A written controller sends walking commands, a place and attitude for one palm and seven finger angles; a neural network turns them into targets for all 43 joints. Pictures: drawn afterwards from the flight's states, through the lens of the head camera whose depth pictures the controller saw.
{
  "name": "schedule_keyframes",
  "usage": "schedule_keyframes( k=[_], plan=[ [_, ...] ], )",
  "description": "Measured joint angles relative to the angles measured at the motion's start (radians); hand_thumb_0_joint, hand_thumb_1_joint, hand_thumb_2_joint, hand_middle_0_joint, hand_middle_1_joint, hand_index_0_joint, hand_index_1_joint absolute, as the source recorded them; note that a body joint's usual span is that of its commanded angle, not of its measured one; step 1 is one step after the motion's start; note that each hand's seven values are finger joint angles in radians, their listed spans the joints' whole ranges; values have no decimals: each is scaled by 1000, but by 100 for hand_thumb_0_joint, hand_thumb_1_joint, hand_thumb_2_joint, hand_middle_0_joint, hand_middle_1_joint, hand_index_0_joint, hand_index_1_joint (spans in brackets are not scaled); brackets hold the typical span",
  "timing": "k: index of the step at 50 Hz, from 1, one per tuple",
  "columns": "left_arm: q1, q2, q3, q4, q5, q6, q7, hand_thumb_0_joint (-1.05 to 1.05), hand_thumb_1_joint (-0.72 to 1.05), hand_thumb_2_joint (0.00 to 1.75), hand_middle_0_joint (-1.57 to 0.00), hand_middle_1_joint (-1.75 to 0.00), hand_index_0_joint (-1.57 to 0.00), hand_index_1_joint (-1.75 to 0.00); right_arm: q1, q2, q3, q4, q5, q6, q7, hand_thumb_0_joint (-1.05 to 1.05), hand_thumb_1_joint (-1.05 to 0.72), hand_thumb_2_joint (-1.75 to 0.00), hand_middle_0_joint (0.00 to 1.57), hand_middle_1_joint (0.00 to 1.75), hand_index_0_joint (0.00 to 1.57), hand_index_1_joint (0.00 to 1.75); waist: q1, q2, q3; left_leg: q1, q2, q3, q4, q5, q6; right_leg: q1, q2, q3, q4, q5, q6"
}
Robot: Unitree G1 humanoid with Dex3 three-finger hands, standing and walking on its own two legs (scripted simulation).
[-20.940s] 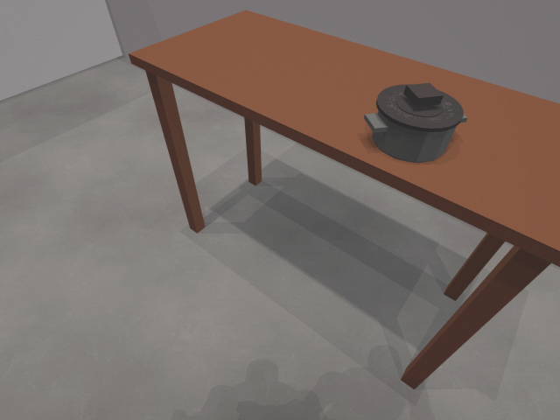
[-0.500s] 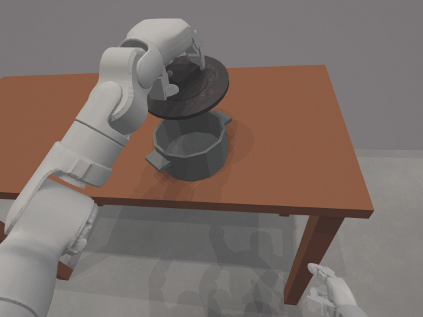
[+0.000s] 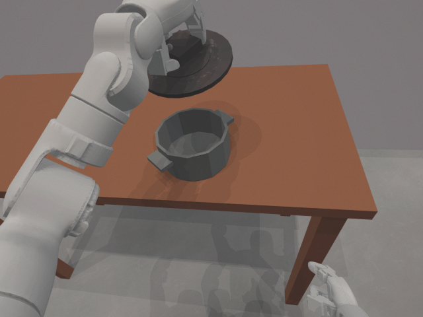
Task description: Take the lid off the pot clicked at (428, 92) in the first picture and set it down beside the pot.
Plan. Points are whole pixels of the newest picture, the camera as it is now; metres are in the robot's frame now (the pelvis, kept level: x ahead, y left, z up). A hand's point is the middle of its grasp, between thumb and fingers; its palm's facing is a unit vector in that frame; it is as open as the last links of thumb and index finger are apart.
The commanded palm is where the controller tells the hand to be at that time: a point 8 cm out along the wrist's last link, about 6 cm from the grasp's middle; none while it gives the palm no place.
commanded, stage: lift the lid straight up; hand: left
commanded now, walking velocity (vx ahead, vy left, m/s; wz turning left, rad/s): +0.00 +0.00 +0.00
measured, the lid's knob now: (180, 47) +0.47 +0.05 +0.29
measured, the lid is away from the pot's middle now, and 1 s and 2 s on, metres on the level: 0.02 0.09 0.21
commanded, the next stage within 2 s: move the lid sideways beside the pot in 0.10 s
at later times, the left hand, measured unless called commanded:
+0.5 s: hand (149, 50) +0.44 +0.10 +0.30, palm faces -0.01 -0.01 -1.00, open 8.7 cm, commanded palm +0.40 +0.12 +0.38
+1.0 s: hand (110, 54) +0.44 +0.16 +0.31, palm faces -0.06 +0.00 -1.00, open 8.7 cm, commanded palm +0.40 +0.18 +0.38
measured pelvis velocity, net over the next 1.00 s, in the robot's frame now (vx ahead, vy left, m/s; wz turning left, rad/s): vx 0.00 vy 0.01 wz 0.01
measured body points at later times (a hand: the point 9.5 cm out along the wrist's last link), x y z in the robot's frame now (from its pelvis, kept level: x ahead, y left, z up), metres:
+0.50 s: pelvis +0.00 +0.00 +0.00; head +0.01 -0.05 +0.45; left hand +0.44 +0.09 +0.36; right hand +0.19 -0.22 -0.11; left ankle +0.00 +0.09 -0.74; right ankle +0.00 -0.11 -0.74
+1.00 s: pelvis +0.00 +0.01 +0.00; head +0.01 -0.04 +0.45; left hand +0.43 +0.15 +0.36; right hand +0.18 -0.22 -0.12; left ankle +0.00 +0.09 -0.74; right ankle +0.00 -0.11 -0.74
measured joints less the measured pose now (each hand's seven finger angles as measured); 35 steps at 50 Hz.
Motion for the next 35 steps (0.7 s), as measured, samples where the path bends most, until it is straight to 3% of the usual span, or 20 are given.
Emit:
schedule_keyframes(
  k=[12,15,23,35],
  plan=[
    [3,7,-13,-7,2,12,-10,-4,-13,129,-97,-50,-85,-45,-2,1,1,-7,-2,-7,-7,2,-91,-89,19,30,20,30,-1,-2,3,0,0,3,-3,1,3,0,0,3,-4,2,2],
    [9,7,11,2,-3,11,-3,-4,-13,129,-97,-50,-85,-45,-1,-1,3,-1,-4,-10,-10,2,-91,-89,19,30,20,30,-2,0,1,1,0,4,-6,1,3,1,1,4,-9,4,3],
    [29,41,27,0,26,32,-11,-4,-12,129,-97,-50,-85,-45,7,-4,2,-5,2,-3,-13,2,-91,-89,19,30,20,30,-2,-3,1,2,1,7,-7,1,4,1,1,7,-11,5,3],
    [42,86,49,4,26,26,-52,-4,-13,129,-97,-50,-85,-45,10,-8,4,-4,6,-17,-24,2,-91,-89,19,30,20,30,1,-4,6,-1,-3,-4,-3,4,6,5,-3,-4,-13,7,5]
  ],
)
